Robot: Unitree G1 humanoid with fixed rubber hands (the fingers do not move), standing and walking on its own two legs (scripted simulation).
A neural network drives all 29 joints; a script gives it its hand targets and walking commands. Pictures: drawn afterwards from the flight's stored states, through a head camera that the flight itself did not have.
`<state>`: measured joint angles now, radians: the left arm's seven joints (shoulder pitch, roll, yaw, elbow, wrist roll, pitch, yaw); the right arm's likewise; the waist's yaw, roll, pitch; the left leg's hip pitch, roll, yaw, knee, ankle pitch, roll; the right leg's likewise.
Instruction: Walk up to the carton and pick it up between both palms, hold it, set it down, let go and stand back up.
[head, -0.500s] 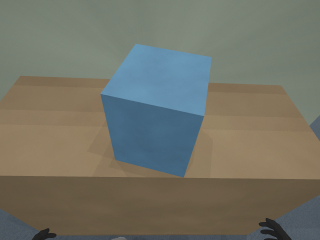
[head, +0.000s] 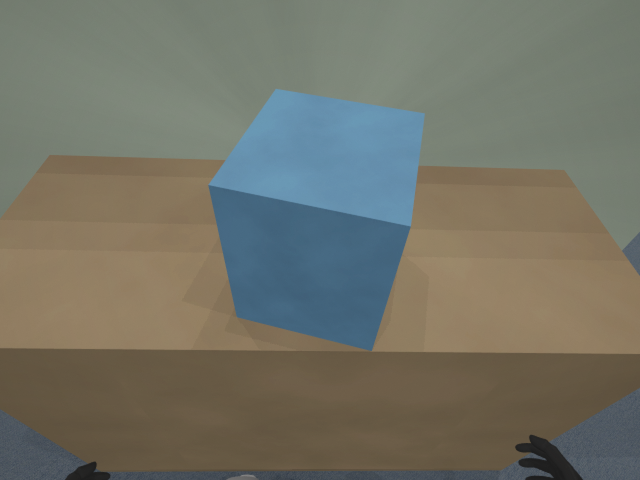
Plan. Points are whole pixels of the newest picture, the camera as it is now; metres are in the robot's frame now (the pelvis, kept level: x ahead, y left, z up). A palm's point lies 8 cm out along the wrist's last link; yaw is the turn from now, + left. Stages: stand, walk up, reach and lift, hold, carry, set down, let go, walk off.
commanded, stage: walk up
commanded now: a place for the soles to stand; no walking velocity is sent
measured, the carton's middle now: (324, 222) +0.43 +0.01 +0.10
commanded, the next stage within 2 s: reach and lift in 0.68 s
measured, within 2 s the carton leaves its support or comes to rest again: neither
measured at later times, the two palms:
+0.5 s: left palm out of the picture +0.08 +0.31 -0.08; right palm out of the picture +0.12 -0.30 -0.06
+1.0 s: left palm (99, 443) +0.19 +0.28 -0.07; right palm out of the picture +0.14 -0.26 -0.05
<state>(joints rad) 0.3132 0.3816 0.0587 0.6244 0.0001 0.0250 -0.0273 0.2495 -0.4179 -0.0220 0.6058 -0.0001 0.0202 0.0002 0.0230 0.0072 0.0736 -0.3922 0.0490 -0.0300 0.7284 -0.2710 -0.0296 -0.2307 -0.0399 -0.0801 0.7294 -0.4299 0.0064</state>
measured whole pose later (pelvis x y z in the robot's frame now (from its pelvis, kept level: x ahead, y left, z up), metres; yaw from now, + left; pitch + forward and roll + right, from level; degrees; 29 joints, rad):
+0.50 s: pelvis -0.01 +0.00 +0.00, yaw +0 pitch -4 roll -1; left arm 0.31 0.38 0.06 0.63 0.00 0.02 -0.03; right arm 0.25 -0.42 -0.02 0.61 0.00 0.03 0.02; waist 0.02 0.02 0.08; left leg -0.40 0.05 -0.03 0.71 -0.25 -0.03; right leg -0.24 -0.04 -0.08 0.73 -0.41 0.01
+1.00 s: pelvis +0.01 +0.00 +0.00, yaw -1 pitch -4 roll +0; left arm 0.18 0.38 0.06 0.35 0.00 0.35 0.00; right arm 0.19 -0.21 -0.08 0.79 -0.07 -0.23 0.01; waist 0.01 -0.11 0.08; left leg -0.34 0.04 -0.02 0.68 -0.27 -0.04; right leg -0.20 -0.05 -0.06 0.70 -0.43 0.02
